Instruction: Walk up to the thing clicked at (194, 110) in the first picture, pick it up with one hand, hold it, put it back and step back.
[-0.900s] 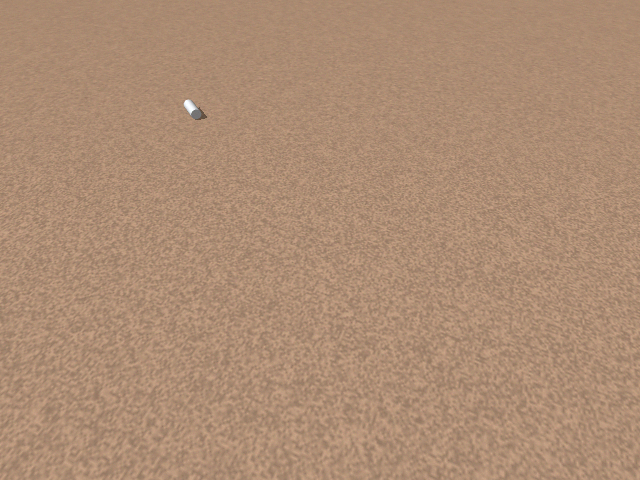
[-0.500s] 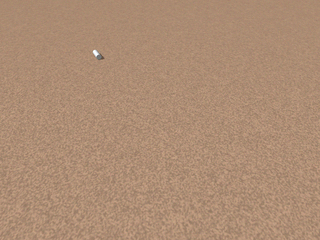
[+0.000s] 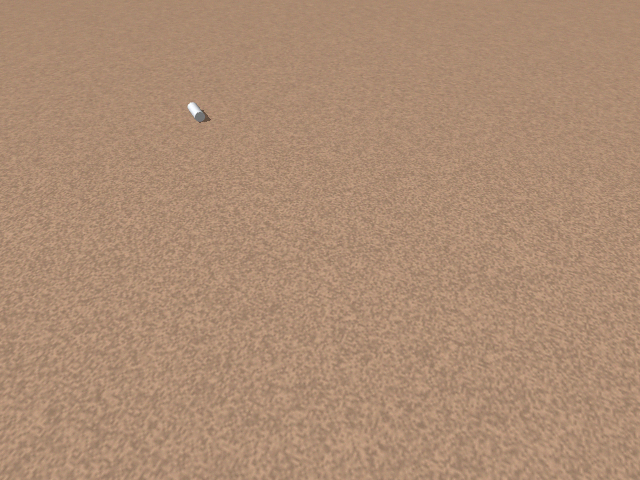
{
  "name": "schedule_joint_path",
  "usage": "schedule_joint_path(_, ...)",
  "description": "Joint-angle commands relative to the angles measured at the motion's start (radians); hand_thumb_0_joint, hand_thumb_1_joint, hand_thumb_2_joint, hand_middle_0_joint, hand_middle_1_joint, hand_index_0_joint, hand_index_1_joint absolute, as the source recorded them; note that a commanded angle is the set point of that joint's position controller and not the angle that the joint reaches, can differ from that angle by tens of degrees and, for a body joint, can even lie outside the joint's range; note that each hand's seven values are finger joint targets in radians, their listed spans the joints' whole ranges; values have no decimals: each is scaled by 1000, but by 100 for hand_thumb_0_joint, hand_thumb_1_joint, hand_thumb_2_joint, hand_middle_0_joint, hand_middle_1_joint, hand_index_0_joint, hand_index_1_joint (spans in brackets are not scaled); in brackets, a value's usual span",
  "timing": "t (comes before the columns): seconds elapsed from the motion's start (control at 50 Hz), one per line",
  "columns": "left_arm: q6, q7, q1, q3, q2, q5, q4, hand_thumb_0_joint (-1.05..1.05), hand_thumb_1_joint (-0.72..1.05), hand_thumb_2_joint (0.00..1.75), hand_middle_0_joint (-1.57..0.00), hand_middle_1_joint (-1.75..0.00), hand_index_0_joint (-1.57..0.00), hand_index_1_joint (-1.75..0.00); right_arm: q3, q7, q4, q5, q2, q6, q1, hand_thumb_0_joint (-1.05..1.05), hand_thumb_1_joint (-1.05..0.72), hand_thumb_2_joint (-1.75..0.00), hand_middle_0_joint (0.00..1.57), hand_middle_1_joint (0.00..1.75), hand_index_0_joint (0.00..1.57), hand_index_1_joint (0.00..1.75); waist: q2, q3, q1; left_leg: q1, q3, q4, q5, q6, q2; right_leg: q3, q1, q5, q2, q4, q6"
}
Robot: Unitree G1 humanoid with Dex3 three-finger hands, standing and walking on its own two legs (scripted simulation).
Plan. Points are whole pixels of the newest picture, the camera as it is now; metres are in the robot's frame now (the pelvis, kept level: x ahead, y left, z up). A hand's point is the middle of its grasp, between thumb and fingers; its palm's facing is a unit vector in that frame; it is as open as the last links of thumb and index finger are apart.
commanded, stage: stand
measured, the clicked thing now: (196, 111) +2.22 +0.76 -0.75
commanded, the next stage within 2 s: walk up in 0.22 s
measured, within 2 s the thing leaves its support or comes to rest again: neither
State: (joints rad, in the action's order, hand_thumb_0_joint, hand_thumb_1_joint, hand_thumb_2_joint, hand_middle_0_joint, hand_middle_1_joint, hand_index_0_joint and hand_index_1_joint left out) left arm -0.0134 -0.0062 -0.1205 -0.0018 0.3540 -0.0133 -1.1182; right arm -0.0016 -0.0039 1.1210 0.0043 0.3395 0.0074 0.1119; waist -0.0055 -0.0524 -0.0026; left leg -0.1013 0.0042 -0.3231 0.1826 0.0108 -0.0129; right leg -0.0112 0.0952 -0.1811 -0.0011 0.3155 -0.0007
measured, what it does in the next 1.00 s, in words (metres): steps on the spot, turning left: left foot, then right foot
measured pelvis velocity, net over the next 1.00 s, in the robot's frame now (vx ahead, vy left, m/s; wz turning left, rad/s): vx -0.02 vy -0.04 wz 0.52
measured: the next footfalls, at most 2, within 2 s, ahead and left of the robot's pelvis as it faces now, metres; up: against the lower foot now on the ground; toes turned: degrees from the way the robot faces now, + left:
left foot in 0.72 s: -0.02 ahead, +0.13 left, +0.00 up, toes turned +22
right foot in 1.00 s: +0.08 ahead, -0.12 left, +0.00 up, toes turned +24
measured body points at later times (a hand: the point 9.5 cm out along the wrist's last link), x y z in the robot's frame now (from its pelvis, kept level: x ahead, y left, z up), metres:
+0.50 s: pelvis -0.02 -0.03 -0.01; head +0.03 -0.02 +0.43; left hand +0.04 +0.31 -0.12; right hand +0.12 -0.34 -0.13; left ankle -0.04 +0.10 -0.69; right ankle -0.01 -0.13 -0.75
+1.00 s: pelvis -0.02 -0.04 -0.04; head +0.01 -0.01 +0.41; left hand -0.11 +0.29 -0.15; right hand +0.23 -0.27 -0.13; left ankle -0.06 +0.12 -0.75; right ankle +0.06 -0.15 -0.75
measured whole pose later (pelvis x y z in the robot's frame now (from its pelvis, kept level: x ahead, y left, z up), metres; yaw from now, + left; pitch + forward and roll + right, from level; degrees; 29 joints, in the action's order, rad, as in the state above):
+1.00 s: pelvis -0.02 -0.04 -0.04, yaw +30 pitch -2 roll -1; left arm 0.03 -0.03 -0.24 0.08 0.42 -0.02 -0.81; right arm 0.04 0.01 0.73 0.02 0.40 0.00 0.26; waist -0.01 -0.12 0.01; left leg -0.38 0.15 -0.77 0.35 0.03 0.01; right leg -0.02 0.33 -0.41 -0.03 0.74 -0.02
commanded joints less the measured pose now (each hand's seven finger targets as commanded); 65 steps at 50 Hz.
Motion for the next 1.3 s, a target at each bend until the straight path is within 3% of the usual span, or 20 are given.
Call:
schedule_joint_path(0.0,-20,14,41,39,208,5,61,0,90,90,-20,-30,-20,-30,34,15,-58,5,212,27,-39,0,-90,-90,20,30,20,30,16,77,4,7,89,47,-150,-31,-116,100,-3,143,-132,-40,-29)
schedule_joint_path(0.18,-19,15,42,37,208,6,60,0,90,90,-20,-30,-20,-30,36,14,-52,5,217,25,-31,0,-90,-90,20,30,20,30,6,68,3,4,89,51,-136,-28,-115,99,6,111,-130,-45,-29)
schedule_joint_path(0.3,16,5,-38,101,205,-3,227,0,90,90,-20,-30,-20,-30,137,16,-257,16,327,0,33,0,-90,-90,20,30,20,30,187,127,32,-119,423,-64,-364,-180,-216,42,67,-242,6,265,-29)
schedule_joint_path(0.36,14,10,-90,132,302,-20,246,0,90,90,-20,-30,-20,-30,113,24,-328,12,201,-6,-39,0,-90,-90,20,30,20,30,-92,112,94,-380,97,-411,-88,-40,56,232,-94,98,-275,9,-148)
schedule_joint_path(0.38,14,6,-11,139,334,-28,283,0,90,90,-20,-30,-20,-30,117,32,-340,17,201,-12,1,0,-90,-90,20,30,20,30,-213,101,68,-433,10,-603,343,-25,63,334,-33,210,-461,-43,-266)
schedule_joint_path(0.4,16,1,31,144,337,-32,343,0,90,90,-20,-30,-20,-30,133,35,-365,36,251,-22,29,0,-90,-90,20,30,20,30,-190,78,47,-422,46,-732,376,-7,2,383,41,329,-532,-18,-318)
schedule_joint_path(0.5,6,3,10,132,259,-33,377,0,90,90,-20,-30,-20,-30,132,-15,-365,20,240,-30,134,0,-90,-90,20,30,20,30,-128,85,23,-447,34,-694,221,-2,-21,45,-99,345,-270,112,-197)
schedule_joint_path(0.58,13,-12,-45,146,301,-33,406,0,90,90,-20,-30,-20,-30,130,-18,-387,18,231,-13,113,0,-90,-90,20,30,20,30,-181,62,56,-331,-24,-453,253,-4,-16,30,-32,257,-310,153,-213)
schedule_joint_path(0.66,39,-26,-17,142,295,-17,432,0,90,90,-20,-30,-20,-30,141,4,-343,17,238,17,257,0,-90,-90,20,30,20,30,-123,85,-20,-35,-115,-197,36,-33,68,-82,168,140,-260,372,-133)
schedule_joint_path(0.68,42,-26,-47,127,238,-9,440,0,90,90,-20,-30,-20,-30,157,15,-339,27,294,30,307,0,-90,-90,20,30,20,30,28,110,-45,80,27,-104,46,-78,11,-122,274,27,-199,584,-76)
schedule_joint_path(0.7,48,-31,-71,103,149,-8,466,0,90,90,-20,-30,-20,-30,175,28,-372,41,402,41,283,0,-90,-90,20,30,20,30,297,86,-19,131,475,-33,-97,-170,-256,-127,516,-425,-41,779,-5)
schedule_joint_path(0.72,55,-15,-28,127,239,-8,466,0,90,90,-20,-30,-20,-30,186,30,-393,19,469,43,261,0,-90,-90,20,30,20,30,259,90,-39,3,686,-16,-143,-325,-386,48,479,-487,-64,813,-5)
schedule_joint_path(0.8,45,-16,-104,131,253,4,399,0,90,90,-20,-30,-20,-30,140,53,-434,16,345,44,147,0,-90,-90,20,30,20,30,193,39,23,-123,333,-138,-209,-239,-206,50,383,-340,-98,723,-14)
schedule_joint_path(0.94,14,-2,-183,133,206,1,377,0,90,90,-20,-30,-20,-30,130,38,-471,15,331,9,116,0,-90,-90,20,30,20,30,186,114,47,-255,285,-319,-307,-189,-111,-55,115,-194,13,333,-37)
schedule_joint_path(0.96,3,6,-217,140,223,-6,365,0,90,90,-20,-30,-20,-30,121,37,-483,8,300,0,97,0,-90,-90,20,30,20,30,138,118,70,-305,273,-395,-243,-144,-69,-21,53,-121,0,225,-58)
schedule_joint_path(1.0,-12,9,-168,176,407,-30,397,0,90,90,-20,-30,-20,-30,106,45,-507,7,218,-12,103,0,-90,-90,20,30,20,30,-254,49,66,-555,96,-769,427,-37,140,568,99,-224,-466,-48,-255)
schedule_joint_path(1.02,-13,8,-83,177,439,-25,418,0,90,90,-20,-30,-20,-30,127,57,-484,18,280,-19,120,0,-90,-90,20,30,20,30,-253,-7,34,-525,164,-939,476,-29,71,709,226,-257,-563,-119,-352)
schedule_joint_path(1.1,-31,17,-53,153,334,-30,397,0,90,90,-20,-30,-20,-30,137,6,-406,11,289,-14,185,0,-90,-90,20,30,20,30,-151,-62,6,-473,100,-804,239,-12,2,204,200,-281,-300,12,-204)
schedule_joint_path(1.18,-34,6,-163,161,345,-37,394,0,90,90,-20,-30,-20,-30,123,-17,-413,17,249,-1,112,0,-90,-90,20,30,20,30,-210,16,69,-410,22,-513,326,-10,4,128,54,-62,-304,106,-224)
schedule_joint_path(1.28,-3,-1,-140,115,258,-4,408,0,90,90,-20,-30,-20,-30,129,9,-334,21,260,36,243,0,-90,-90,20,30,20,30,-43,124,-12,-25,11,-121,69,-48,52,-38,217,34,-230,471,-110)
